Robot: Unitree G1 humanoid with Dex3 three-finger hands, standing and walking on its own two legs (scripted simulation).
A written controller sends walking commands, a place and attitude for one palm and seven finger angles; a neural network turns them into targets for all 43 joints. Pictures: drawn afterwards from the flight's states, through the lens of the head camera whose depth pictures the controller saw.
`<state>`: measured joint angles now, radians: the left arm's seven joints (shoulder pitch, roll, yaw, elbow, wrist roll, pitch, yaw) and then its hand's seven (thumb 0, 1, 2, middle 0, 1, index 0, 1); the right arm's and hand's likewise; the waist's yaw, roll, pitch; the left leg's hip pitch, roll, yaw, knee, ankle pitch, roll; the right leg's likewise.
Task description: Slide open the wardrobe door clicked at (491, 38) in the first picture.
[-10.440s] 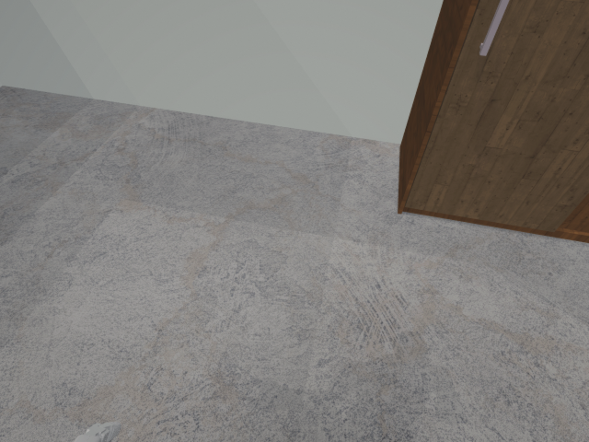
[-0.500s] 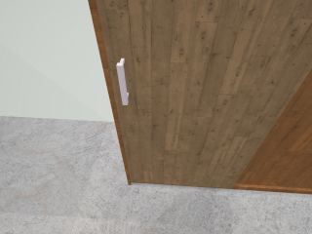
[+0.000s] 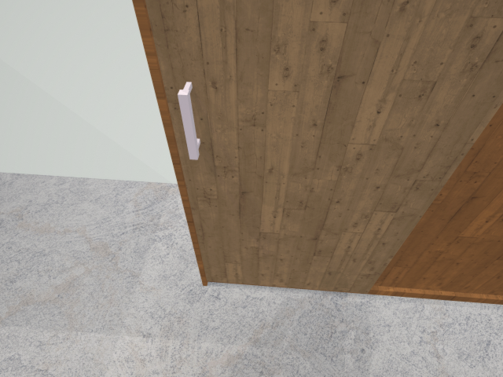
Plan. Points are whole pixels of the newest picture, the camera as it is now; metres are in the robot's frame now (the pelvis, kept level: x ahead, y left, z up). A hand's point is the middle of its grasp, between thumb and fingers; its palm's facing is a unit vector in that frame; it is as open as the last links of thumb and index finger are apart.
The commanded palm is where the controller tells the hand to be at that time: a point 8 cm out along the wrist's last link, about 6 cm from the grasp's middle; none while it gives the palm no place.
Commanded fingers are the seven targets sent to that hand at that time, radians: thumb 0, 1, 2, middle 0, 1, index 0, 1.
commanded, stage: look again from close up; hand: left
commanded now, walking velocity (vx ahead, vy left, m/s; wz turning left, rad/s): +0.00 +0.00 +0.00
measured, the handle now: (191, 122) +0.57 +0.17 +0.10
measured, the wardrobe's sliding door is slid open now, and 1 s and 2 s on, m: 0.00 0.00 0.00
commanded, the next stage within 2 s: shuffle to correct the standing spot in 0.98 s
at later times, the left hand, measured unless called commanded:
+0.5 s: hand out of the picture +0.00 +0.16 -0.18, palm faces +0.05 -0.98 -0.17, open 7.3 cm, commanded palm none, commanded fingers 0.00 0.90 0.90 -0.20 -0.30 -0.20 -0.30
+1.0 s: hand out of the picture -0.01 +0.16 -0.18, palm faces +0.05 -0.99 -0.16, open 7.3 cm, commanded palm none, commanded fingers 0.00 0.90 0.90 -0.20 -0.30 -0.20 -0.30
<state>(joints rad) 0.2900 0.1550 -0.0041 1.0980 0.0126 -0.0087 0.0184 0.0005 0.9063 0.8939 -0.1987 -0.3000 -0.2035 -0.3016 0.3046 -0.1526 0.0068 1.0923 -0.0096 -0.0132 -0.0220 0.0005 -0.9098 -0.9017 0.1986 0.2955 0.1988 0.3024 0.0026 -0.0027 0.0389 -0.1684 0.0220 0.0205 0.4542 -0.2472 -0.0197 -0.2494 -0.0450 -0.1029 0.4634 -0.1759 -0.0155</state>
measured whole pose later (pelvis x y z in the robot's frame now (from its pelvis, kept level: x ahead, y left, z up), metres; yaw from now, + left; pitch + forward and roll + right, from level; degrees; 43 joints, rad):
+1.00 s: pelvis +0.01 +0.00 +0.00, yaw +0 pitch -2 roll +0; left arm 0.32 0.12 0.01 1.10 0.02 -0.01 0.02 0.00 0.91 0.89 -0.20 -0.30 -0.20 -0.30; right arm 0.32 -0.10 0.00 1.11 -0.01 -0.02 -0.03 0.00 -0.91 -0.90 0.20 0.30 0.20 0.30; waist 0.01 -0.01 0.04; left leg -0.17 0.03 0.02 0.45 -0.25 -0.02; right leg -0.25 -0.04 -0.10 0.45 -0.18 -0.01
